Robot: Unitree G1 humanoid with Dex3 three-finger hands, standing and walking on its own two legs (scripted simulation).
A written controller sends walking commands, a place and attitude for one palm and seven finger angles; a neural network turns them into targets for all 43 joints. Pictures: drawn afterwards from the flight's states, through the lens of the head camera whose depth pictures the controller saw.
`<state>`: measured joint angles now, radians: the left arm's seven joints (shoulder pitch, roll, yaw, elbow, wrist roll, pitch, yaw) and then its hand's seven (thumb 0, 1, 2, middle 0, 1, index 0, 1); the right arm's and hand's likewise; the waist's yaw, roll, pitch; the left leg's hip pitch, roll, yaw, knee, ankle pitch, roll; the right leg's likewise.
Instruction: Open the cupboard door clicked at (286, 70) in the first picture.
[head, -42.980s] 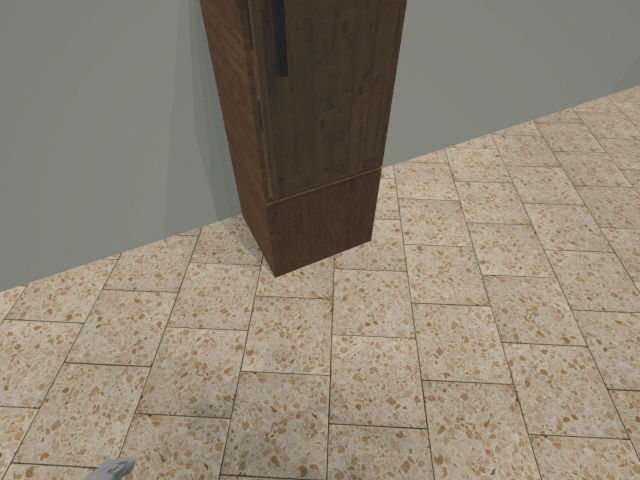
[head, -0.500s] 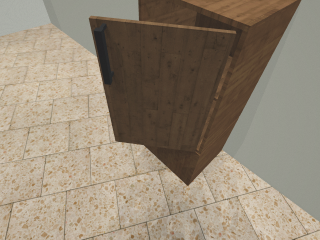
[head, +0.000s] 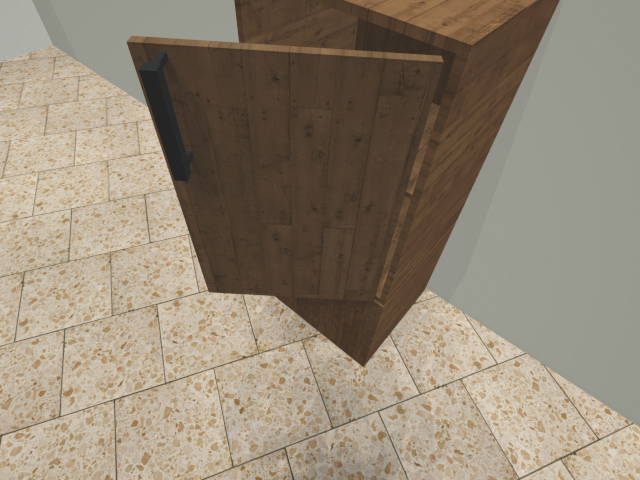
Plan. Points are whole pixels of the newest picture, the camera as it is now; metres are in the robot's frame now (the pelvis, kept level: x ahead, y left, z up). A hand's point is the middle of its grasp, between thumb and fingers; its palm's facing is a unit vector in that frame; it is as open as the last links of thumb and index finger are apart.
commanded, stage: come to a stop and stand still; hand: left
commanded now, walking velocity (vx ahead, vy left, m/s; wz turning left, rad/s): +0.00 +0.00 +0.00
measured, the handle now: (172, 120) +0.54 +0.24 +0.15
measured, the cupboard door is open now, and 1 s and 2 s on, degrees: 38 38 38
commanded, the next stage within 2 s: look again from close up in 1.30 s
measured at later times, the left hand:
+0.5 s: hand out of the picture -0.04 +0.17 -0.16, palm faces +0.03 -0.97 -0.24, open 7.3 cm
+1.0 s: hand out of the picture -0.02 +0.14 -0.17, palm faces +0.03 -0.98 -0.21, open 7.3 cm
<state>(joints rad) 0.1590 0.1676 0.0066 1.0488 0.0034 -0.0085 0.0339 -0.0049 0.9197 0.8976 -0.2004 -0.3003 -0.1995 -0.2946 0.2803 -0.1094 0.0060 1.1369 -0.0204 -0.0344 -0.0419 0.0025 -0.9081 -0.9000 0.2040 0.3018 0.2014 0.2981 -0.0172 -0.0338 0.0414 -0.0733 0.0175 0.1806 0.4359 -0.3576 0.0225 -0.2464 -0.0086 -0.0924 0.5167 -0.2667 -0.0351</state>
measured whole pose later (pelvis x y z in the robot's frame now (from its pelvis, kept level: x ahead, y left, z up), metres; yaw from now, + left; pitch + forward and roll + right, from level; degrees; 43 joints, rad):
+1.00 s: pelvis -0.01 -0.03 +0.00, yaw +2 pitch +0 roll +1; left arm 0.26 0.14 -0.02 1.16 0.00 -0.03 0.03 0.01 0.93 0.90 -0.20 -0.30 -0.20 -0.29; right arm 0.34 -0.13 0.02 1.15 -0.02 -0.03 -0.03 0.00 -0.91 -0.90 0.20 0.30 0.20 0.30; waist -0.01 0.02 0.04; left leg -0.09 0.04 0.15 0.40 -0.30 -0.01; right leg -0.24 0.01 -0.13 0.46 -0.22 -0.08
